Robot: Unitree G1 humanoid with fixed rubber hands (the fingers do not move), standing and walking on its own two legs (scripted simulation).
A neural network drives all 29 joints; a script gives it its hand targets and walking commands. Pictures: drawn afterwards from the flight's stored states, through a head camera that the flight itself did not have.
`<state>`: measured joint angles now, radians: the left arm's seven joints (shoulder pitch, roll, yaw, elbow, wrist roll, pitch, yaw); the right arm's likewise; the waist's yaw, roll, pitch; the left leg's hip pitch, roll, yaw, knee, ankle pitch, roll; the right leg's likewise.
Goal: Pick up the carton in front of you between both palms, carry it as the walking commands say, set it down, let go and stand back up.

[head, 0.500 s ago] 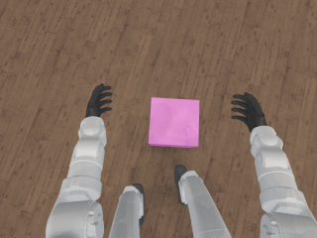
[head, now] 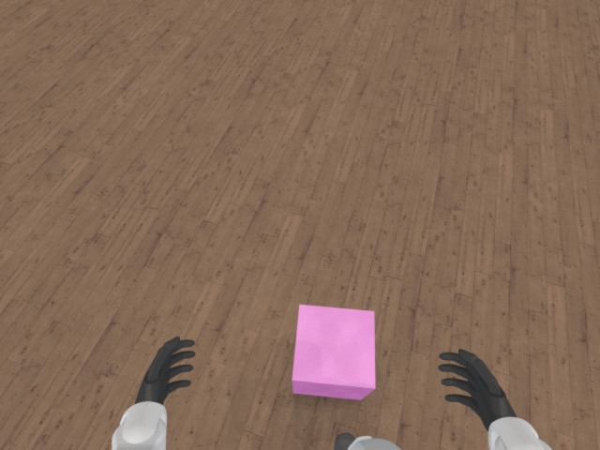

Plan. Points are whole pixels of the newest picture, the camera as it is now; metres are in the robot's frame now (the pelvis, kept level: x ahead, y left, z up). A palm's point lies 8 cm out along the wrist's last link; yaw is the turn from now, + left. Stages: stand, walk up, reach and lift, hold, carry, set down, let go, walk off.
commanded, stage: let go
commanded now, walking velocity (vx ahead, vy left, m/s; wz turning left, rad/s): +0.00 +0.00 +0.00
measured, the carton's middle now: (331, 354) +0.37 -0.09 -0.64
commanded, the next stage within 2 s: stand in 0.56 s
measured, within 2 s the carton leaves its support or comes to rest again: neither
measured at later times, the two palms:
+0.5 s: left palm (120, 433) +0.17 +0.24 -0.06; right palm (487, 403) +0.17 -0.23 -0.06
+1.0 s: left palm out of the picture +0.13 +0.29 -0.08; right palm (526, 425) +0.14 -0.29 -0.10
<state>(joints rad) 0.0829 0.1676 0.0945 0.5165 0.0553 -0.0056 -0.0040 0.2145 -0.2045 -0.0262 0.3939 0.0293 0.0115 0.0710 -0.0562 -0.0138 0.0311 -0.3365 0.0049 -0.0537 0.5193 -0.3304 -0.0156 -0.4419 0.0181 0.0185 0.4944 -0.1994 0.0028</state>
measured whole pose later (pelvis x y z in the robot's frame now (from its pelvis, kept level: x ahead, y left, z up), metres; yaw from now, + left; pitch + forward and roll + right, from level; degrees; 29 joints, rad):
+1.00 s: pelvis +0.02 -0.01 +0.00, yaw +1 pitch +0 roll +0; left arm 0.17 0.33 0.04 0.79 0.04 0.00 0.02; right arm 0.22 -0.35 -0.03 0.71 -0.04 0.01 -0.02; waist 0.01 0.05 0.01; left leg -0.13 0.00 -0.08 0.50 -0.36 -0.02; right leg -0.25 0.01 0.00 0.52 -0.27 -0.01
